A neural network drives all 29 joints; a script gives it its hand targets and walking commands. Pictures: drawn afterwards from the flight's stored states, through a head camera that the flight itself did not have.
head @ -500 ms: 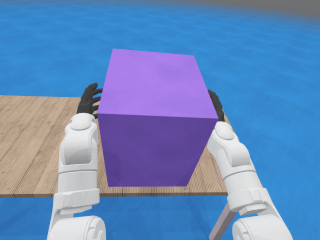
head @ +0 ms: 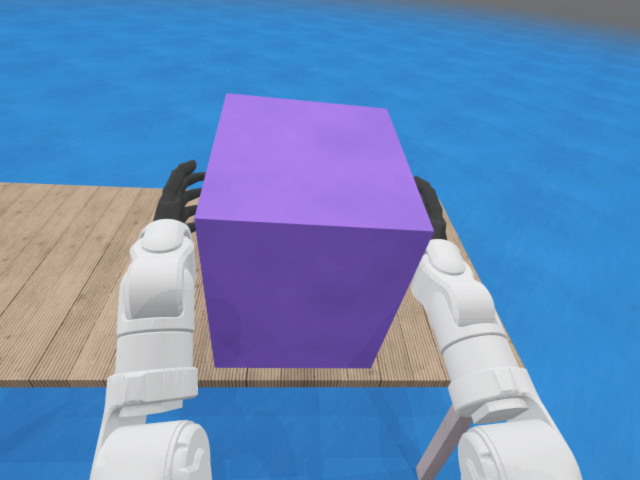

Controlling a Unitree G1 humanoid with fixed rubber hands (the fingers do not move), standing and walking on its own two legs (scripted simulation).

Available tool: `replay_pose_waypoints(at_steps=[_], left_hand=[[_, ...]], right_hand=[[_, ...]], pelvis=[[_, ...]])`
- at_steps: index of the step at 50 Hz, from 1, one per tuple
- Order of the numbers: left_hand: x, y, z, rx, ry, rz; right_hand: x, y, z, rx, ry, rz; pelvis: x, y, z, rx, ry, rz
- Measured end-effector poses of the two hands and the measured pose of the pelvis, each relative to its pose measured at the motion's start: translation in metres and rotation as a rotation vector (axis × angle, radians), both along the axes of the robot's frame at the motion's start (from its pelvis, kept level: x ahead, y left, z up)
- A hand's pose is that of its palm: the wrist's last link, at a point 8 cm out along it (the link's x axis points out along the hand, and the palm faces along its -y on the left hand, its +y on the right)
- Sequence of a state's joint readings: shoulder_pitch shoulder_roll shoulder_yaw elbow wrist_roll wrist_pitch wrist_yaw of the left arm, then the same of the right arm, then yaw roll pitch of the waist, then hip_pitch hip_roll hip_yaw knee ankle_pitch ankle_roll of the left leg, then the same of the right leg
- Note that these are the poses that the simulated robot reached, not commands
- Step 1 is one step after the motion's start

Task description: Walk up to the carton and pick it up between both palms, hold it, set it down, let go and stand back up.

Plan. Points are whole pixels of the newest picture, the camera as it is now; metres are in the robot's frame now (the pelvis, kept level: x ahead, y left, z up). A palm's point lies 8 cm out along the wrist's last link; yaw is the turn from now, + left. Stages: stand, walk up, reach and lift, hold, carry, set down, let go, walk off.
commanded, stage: hold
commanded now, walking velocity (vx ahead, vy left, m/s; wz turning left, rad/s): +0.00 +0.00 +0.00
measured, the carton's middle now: (301, 236) +0.40 +0.02 +0.15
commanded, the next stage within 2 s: none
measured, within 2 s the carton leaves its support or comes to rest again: neither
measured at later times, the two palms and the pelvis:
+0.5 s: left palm (173, 230) +0.35 +0.17 +0.19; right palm (426, 240) +0.36 -0.14 +0.18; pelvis +0.01 +0.00 +0.00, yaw -1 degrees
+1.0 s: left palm (179, 223) +0.36 +0.16 +0.19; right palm (431, 237) +0.36 -0.15 +0.18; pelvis +0.00 +0.00 +0.00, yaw +0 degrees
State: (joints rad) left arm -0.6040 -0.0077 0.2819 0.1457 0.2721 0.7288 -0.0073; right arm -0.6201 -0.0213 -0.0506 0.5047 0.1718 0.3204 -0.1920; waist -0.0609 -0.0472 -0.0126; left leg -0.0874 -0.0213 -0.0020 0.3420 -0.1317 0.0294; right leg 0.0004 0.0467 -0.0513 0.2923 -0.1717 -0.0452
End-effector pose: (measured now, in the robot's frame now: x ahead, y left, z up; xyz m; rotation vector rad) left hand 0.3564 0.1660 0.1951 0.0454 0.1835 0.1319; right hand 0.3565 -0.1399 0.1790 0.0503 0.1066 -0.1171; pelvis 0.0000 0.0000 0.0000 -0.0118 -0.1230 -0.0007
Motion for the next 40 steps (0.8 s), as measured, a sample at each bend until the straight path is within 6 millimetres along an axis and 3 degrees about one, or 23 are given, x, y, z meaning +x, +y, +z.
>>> replay_pose_waypoints(at_steps=[11,26,40], left_hand=[[0.0054,-0.0001,0.0019,0.011,-0.011,-0.003],[-0.0027,0.0009,-0.0057,-0.002,-0.002,0.01],[0.0006,-0.0017,0.0041,-0.002,-0.01,0.009]], right_hand=[[0.0048,-0.0001,0.0001,-0.004,-0.011,-0.002],[0.0009,0.0004,-0.002,-0.02,-0.005,0.011],[0.0034,-0.0019,0.0053,0.001,-0.013,0.009]], pelvis=[[0.0063,0.0054,0.0005,-0.003,0.005,-0.01],[0.0085,0.0033,0.0002,-0.004,-0.005,-0.01],[0.0031,-0.0016,0.0002,0.0,0.007,-0.001]])
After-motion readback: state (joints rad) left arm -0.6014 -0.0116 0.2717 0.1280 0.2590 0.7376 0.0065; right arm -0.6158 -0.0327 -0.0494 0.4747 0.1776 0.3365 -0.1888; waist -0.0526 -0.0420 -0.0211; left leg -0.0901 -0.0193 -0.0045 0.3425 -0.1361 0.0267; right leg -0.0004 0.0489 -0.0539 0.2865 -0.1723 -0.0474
